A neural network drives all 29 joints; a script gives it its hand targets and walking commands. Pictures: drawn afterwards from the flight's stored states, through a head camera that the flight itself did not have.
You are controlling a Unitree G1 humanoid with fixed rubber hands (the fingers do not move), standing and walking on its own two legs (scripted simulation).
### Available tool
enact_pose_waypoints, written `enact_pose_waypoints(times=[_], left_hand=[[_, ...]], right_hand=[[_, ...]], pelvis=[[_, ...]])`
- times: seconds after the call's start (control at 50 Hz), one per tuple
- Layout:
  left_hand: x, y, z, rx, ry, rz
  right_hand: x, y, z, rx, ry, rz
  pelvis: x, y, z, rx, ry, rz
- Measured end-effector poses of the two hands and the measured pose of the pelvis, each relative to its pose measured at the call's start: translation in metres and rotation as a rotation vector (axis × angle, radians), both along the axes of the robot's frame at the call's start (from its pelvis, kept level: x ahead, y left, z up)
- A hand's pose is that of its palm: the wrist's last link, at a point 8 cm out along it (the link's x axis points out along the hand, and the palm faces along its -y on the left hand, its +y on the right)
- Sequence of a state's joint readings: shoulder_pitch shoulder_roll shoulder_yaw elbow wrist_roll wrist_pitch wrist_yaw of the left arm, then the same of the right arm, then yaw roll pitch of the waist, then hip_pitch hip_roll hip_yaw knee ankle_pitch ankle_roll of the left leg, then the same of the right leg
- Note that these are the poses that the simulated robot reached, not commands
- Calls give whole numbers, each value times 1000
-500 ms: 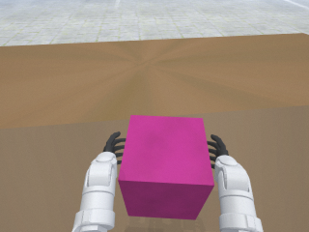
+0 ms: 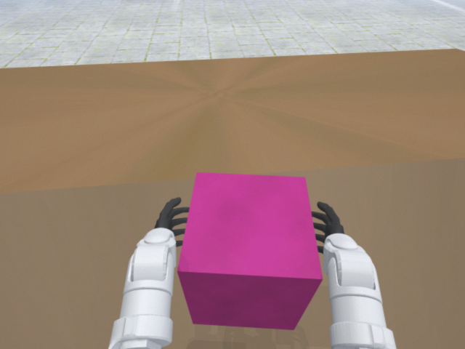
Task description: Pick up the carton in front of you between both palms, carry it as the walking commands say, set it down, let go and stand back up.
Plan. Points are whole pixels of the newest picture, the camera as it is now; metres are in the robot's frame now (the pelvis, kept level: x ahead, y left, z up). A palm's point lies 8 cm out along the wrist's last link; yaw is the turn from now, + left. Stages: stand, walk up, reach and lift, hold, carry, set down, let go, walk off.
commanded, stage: hold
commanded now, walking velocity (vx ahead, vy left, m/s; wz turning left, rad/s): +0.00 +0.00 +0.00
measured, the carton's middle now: (246, 253) +0.30 +0.00 -0.03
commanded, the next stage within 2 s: carry in 0.58 s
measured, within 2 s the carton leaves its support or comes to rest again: neither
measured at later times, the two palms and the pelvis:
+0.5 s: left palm (164, 238) +0.28 +0.15 +0.05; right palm (333, 244) +0.28 -0.15 +0.05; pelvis +0.00 +0.00 +0.00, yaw +0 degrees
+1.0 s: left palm (166, 189) +0.37 +0.16 +0.08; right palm (321, 196) +0.37 -0.14 +0.08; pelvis +0.10 +0.01 -0.01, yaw +0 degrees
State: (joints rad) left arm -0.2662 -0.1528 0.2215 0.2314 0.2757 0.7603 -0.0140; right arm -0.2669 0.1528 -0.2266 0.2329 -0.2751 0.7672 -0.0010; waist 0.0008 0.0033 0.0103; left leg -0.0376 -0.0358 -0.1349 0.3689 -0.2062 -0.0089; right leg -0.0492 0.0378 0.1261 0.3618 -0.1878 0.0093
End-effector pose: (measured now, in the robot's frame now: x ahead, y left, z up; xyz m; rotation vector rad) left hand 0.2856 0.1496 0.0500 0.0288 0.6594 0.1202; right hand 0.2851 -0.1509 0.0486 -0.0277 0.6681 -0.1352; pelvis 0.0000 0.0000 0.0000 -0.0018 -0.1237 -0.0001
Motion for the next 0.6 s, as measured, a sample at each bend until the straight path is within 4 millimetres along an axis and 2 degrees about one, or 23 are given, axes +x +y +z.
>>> enact_pose_waypoints(times=[0.6], left_hand=[[-2, 0, -1, -2, -2, 2]], right_hand=[[-2, 0, -1, 3, -2, -2]], pelvis=[[-3, 0, -2, 0, 22, 3]])
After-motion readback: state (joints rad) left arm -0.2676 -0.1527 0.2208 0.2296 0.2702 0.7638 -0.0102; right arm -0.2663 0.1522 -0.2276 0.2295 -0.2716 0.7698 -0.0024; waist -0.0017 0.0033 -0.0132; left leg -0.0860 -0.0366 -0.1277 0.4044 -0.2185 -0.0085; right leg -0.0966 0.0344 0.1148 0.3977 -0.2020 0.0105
